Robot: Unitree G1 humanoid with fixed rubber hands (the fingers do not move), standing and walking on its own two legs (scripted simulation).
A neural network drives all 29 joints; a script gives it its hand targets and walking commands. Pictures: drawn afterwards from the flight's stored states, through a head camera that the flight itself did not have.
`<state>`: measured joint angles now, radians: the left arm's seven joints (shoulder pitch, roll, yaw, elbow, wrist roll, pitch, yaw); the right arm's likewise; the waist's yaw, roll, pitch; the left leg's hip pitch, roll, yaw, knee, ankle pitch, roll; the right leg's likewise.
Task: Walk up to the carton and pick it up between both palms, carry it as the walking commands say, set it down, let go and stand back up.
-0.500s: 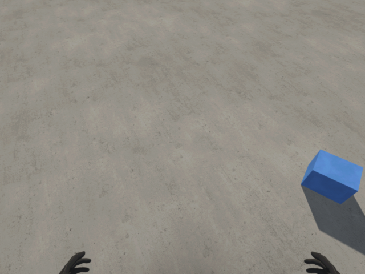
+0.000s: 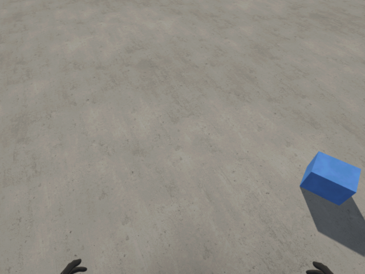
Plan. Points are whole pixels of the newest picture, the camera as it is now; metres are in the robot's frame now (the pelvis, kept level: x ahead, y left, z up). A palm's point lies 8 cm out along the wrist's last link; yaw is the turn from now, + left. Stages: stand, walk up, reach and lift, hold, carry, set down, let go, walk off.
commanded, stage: stand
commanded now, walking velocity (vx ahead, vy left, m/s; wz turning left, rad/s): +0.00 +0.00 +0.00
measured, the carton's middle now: (328, 178) +0.71 -0.81 -0.69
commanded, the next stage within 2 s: walk up in 1.00 s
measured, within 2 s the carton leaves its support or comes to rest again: neither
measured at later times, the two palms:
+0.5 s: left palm out of the picture +0.10 +0.31 -0.11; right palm out of the picture +0.10 -0.30 -0.10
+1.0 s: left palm out of the picture +0.10 +0.32 -0.11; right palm out of the picture +0.10 -0.30 -0.10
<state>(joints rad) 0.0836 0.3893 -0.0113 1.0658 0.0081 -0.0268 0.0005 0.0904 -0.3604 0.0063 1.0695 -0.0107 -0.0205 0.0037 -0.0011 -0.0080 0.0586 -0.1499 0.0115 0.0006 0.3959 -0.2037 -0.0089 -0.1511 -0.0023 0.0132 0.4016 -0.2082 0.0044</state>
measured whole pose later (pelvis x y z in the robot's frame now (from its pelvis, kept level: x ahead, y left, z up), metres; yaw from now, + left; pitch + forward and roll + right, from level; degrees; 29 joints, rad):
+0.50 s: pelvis +0.00 +0.00 +0.00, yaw +0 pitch -2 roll +0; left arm 0.09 0.39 -0.01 1.07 0.01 -0.02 0.00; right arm 0.08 -0.37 0.00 1.08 -0.01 -0.02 0.00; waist 0.00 -0.01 0.05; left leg -0.13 0.00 0.00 0.36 -0.19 0.00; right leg -0.13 -0.01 0.01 0.37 -0.19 0.01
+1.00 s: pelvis +0.01 +0.01 +0.00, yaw +0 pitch -2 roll +0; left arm 0.09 0.39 0.00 1.07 0.01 -0.02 0.00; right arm 0.09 -0.37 0.00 1.08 -0.01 -0.02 0.00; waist 0.00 -0.01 0.06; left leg -0.12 0.00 0.00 0.35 -0.19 0.00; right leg -0.12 -0.02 0.01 0.35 -0.19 0.02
